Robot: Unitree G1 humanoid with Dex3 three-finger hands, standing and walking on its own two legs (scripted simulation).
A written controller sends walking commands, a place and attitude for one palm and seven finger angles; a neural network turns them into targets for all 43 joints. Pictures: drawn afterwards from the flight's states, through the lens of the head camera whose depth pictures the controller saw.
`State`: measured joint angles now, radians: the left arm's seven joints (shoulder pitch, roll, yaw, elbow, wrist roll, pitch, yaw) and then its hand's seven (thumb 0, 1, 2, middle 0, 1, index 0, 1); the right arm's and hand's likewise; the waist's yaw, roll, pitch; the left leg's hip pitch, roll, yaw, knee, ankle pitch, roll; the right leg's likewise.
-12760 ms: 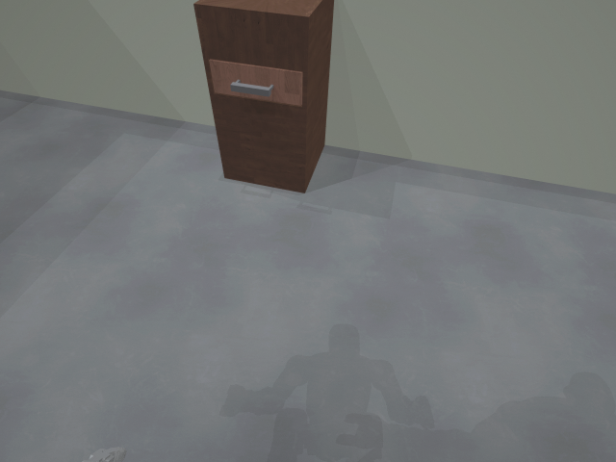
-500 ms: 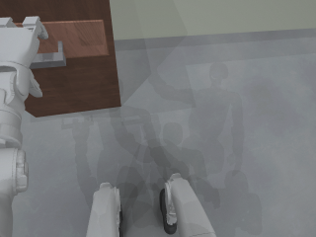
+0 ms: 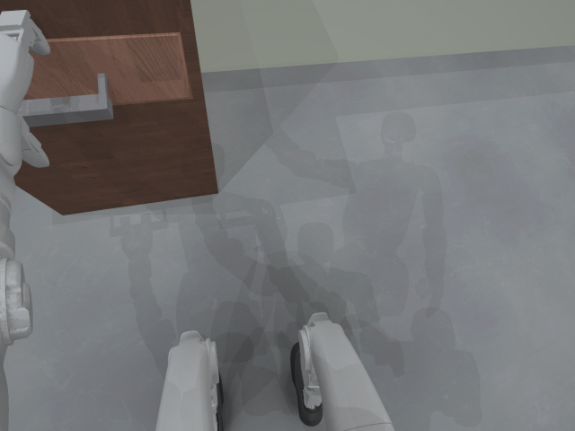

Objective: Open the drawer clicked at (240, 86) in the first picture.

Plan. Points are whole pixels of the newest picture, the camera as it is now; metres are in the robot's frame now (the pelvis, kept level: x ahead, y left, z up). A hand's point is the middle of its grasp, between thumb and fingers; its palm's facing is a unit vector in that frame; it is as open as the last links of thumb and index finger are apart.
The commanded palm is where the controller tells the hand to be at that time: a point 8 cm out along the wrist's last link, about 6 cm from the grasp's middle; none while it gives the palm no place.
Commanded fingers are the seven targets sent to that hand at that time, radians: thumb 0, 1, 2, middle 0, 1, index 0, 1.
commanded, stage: move the hooked fingers above the handle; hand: left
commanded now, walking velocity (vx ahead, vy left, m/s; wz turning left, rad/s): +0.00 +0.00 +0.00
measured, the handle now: (49, 98) +0.60 +0.29 -0.06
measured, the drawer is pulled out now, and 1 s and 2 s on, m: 0.00 0.00 0.00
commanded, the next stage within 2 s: none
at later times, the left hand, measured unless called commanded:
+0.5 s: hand (29, 106) +0.54 +0.28 +0.00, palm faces -0.06 +0.02 -1.00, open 13.7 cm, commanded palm +0.54 +0.27 +0.04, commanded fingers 0.00 -0.50 0.30 -0.30 -1.20 -0.30 -1.20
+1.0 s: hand (32, 120) +0.54 +0.29 -0.02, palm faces -0.16 -0.01 -0.99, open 13.8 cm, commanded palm +0.54 +0.26 +0.04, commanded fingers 0.00 -0.50 0.30 -0.30 -1.20 -0.30 -1.20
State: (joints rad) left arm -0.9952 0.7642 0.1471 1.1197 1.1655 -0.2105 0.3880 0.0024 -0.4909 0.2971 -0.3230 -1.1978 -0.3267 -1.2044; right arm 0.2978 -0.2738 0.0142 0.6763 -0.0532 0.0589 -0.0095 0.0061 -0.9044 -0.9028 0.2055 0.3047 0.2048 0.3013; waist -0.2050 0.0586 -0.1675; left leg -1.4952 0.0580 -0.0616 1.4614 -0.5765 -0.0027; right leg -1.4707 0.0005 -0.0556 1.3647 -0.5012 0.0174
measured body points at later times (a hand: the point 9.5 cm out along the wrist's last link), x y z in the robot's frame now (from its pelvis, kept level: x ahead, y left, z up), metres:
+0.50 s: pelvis +0.00 +0.01 +0.01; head +0.20 +0.03 +0.42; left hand +0.54 +0.28 +0.05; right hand +0.02 -0.26 -0.11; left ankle +0.03 +0.12 -0.57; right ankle +0.06 -0.14 -0.57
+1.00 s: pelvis +0.00 +0.00 +0.01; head +0.20 +0.03 +0.41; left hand +0.54 +0.29 +0.03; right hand +0.01 -0.28 -0.10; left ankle +0.03 +0.12 -0.57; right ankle +0.06 -0.14 -0.57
